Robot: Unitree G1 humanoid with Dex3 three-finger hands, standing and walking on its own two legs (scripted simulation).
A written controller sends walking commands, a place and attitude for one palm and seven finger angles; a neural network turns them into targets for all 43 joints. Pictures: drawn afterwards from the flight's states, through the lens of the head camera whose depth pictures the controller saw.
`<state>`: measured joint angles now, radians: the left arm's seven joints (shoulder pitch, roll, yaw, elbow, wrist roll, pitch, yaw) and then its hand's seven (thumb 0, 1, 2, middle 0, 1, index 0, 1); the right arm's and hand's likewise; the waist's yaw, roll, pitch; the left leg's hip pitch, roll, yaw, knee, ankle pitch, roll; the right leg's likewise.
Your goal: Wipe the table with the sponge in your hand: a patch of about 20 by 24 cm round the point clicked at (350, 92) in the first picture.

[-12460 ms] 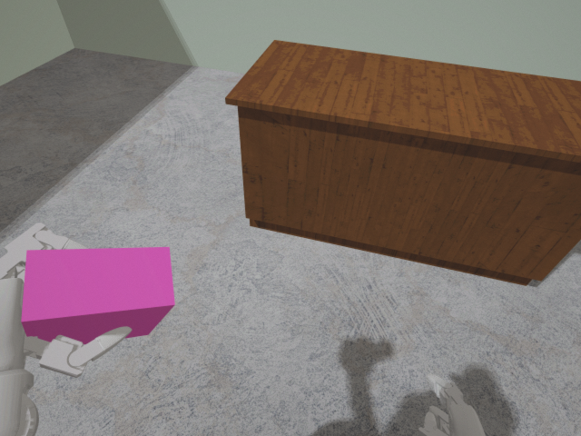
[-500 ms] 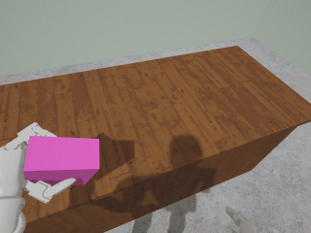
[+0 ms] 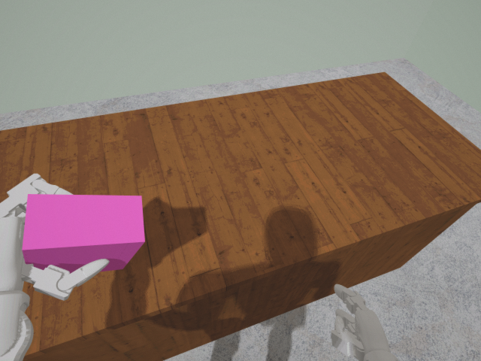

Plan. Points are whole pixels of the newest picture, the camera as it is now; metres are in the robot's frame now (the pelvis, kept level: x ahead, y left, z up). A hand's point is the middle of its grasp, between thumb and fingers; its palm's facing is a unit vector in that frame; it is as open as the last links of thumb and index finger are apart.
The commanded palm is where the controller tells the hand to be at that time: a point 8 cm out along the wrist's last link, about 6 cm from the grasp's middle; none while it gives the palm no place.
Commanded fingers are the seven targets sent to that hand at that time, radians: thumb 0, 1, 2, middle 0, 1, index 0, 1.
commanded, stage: look again from close up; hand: left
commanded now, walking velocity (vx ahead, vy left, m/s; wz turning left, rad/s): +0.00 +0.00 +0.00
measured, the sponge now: (100, 237) +0.24 +0.22 +0.12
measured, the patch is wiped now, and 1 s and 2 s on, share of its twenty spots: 0.00 0.00 0.00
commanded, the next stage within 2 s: shuffle to correct the standing spot in 0.34 s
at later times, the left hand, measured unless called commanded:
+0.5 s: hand (81, 252) +0.20 +0.22 +0.15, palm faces +0.35 -0.87 -0.35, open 10.1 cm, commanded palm +0.14 +0.26 +0.18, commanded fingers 0.00 0.10 1.30 -1.20 -1.60 -1.20 -1.60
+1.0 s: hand (132, 221) +0.24 +0.17 +0.16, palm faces +0.33 -0.87 -0.35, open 10.1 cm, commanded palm +0.18 +0.21 +0.18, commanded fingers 0.00 0.10 1.30 -1.20 -1.60 -1.20 -1.60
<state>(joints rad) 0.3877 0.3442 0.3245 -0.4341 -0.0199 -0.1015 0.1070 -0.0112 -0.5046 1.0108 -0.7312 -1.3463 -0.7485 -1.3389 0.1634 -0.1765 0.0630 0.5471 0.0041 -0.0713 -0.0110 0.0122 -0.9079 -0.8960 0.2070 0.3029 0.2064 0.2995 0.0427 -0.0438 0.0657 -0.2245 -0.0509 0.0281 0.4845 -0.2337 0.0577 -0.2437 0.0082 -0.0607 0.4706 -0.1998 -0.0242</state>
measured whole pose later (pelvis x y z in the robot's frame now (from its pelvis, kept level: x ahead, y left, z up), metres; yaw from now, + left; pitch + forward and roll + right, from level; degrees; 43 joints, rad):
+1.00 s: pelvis +0.02 -0.06 +0.00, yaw -1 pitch -1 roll +0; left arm 0.42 0.37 0.32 -0.46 -0.07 -0.11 0.10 -0.01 -0.51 1.01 -0.74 -1.34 -0.75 -1.33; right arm 0.21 -0.18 0.05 0.58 0.01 -0.08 -0.04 0.01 -0.91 -0.90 0.21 0.30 0.21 0.30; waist -0.01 -0.02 -0.02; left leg -0.23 0.04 0.00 0.52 -0.28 -0.03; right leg -0.23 0.10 -0.09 0.46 -0.22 -0.12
